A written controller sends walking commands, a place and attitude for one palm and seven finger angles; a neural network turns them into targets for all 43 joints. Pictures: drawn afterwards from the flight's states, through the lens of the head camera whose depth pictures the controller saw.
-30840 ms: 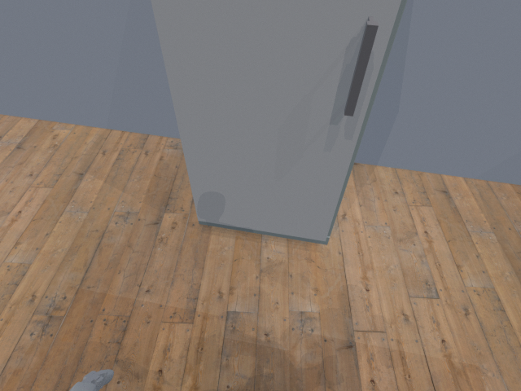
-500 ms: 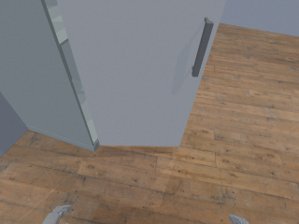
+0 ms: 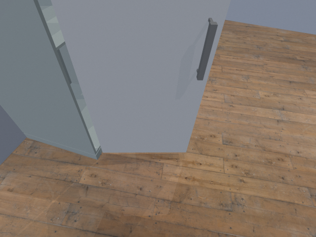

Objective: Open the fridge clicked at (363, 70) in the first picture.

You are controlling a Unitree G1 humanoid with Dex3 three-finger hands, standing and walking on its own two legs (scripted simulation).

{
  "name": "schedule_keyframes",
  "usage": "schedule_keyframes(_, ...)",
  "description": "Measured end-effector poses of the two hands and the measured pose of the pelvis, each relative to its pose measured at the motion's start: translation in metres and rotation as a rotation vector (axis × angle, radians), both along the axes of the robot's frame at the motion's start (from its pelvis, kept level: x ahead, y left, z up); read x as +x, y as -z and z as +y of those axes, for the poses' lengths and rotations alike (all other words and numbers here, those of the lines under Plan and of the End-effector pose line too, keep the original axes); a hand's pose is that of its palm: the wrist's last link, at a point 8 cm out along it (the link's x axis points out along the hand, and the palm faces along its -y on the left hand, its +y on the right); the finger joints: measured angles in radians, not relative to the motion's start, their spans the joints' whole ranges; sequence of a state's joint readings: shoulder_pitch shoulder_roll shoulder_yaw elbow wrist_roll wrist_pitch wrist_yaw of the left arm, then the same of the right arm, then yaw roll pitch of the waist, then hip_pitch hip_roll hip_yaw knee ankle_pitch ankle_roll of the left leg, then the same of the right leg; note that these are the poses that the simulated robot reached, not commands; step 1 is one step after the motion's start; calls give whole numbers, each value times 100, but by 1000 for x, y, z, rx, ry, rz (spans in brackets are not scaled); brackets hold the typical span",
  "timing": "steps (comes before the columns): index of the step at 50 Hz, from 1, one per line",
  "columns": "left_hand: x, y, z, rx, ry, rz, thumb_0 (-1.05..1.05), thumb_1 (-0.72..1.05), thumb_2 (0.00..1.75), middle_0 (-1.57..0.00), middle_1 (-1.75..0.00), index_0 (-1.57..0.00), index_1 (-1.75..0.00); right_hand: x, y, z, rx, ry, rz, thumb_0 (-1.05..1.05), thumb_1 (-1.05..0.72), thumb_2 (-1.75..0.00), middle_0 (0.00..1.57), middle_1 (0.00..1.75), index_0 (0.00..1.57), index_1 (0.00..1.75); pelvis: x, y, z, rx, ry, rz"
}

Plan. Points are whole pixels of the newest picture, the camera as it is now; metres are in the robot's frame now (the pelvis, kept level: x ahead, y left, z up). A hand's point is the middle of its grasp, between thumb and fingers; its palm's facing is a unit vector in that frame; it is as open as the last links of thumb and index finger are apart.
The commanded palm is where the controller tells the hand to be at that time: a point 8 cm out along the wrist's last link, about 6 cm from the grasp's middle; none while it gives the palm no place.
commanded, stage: let the arm hang, fingers relaxed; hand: right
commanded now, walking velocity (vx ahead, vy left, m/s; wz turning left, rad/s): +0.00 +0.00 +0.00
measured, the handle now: (204, 51) +0.73 -0.13 +0.11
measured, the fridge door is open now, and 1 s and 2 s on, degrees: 71 71 71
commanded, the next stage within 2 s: look to check the result in 0.34 s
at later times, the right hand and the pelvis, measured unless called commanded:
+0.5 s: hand out of the picture +0.07 -0.20 -0.16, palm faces -0.03 +0.97 -0.25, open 7.4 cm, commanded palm none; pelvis +0.02 +0.00 +0.00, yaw +1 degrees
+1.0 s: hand out of the picture +0.10 -0.21 -0.15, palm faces -0.03 +0.95 -0.31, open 7.4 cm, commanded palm none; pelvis +0.03 +0.02 +0.01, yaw +1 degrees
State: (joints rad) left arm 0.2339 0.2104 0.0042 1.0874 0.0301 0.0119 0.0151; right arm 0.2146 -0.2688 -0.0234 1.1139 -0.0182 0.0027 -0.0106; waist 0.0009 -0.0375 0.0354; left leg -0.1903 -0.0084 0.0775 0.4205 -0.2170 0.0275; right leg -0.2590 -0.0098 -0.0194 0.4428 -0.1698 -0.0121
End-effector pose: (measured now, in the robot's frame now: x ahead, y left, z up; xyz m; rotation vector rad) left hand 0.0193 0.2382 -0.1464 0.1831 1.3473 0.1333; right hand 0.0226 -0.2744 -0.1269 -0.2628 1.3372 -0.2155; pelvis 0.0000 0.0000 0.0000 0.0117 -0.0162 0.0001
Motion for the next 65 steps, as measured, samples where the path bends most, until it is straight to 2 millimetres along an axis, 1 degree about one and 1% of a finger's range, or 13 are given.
schedule_keyframes(3, 11, -1, -2, -4, 2, -26, 0, 91, 89, -20, -30, -20, -30, 20, -2, 0, 0, -18, -45, 0, -91, -89, 20, 30, 20, 30, 2, -1, -1, -4, -3, 0)
schedule_keyframes(7, 24, -3, -1, 3, 6, -54, 0, 91, 89, -20, -30, -20, -30, 42, -3, 6, 16, -40, -90, 0, -91, -89, 20, 30, 20, 30, 5, -2, -3, -7, -7, 0)
schedule_keyframes(10, 32, -6, 3, 14, 8, -68, 0, 91, 89, -20, -30, -20, -30, 53, -2, 13, 34, -50, -110, 0, -91, -89, 20, 30, 20, 30, 8, -2, -3, -9, -8, -1)
schedule_keyframes(13, 38, -9, 7, 28, 9, -76, 0, 91, 89, -20, -30, -20, -30, 59, 0, 19, 51, -55, -119, 0, -90, -89, 20, 30, 20, 30, 10, -3, -2, -11, -9, -3)
schedule_keyframes(17, 42, -12, 14, 45, 8, -77, 0, 91, 90, -20, -30, -20, -30, 60, 3, 25, 67, -58, -108, 0, -90, -89, 20, 30, 20, 30, 12, -3, -1, -11, -10, -3)
schedule_keyframes(22, 44, -14, 21, 58, 7, -64, 0, 91, 90, -20, -30, -20, -30, 53, 5, 26, 70, -52, -73, 0, -90, -89, 20, 30, 20, 30, 16, -4, 1, -11, -11, -1)
schedule_keyframes(28, 44, -15, 28, 68, 7, -45, 0, 91, 90, -20, -30, -20, -30, 44, 4, 21, 53, -39, -34, 0, -90, -89, 20, 30, 20, 30, 19, -5, 5, -10, -12, 0)
schedule_keyframes(33, 48, -15, 34, 73, 8, -45, 0, 91, 90, -20, -30, -20, -30, 43, 1, 15, 29, -33, -23, 0, -90, -89, 20, 30, 20, 30, 22, -5, 7, -10, -13, -3)
schedule_keyframes(41, 58, -16, 41, 75, 14, -60, 0, 91, 89, -20, -30, -20, -30, 53, -5, 11, 6, -41, -42, 0, -90, -89, 20, 30, 20, 30, 25, -6, 11, -11, -13, -3)
schedule_keyframes(51, 67, -19, 51, 86, 11, -81, 0, 91, 89, -20, -30, -20, -30, 74, -8, 16, 3, -63, -83, 0, -90, -89, 20, 30, 20, 30, 30, -6, 16, -13, -18, -3)
schedule_keyframes(58, 68, -22, 57, 98, 4, -83, 0, 91, 89, -20, -30, -20, -30, 84, -8, 21, 9, -75, -100, 0, -90, -89, 20, 30, 20, 30, 32, -7, 19, -13, -22, -5)
schedule_keyframes(65, 64, -22, 60, 101, -1, -71, 0, 91, 89, -20, -30, -20, -30, 87, -7, 23, 12, -81, -96, 0, -90, -89, 20, 30, 20, 30, 34, -7, 20, -13, -26, -4)
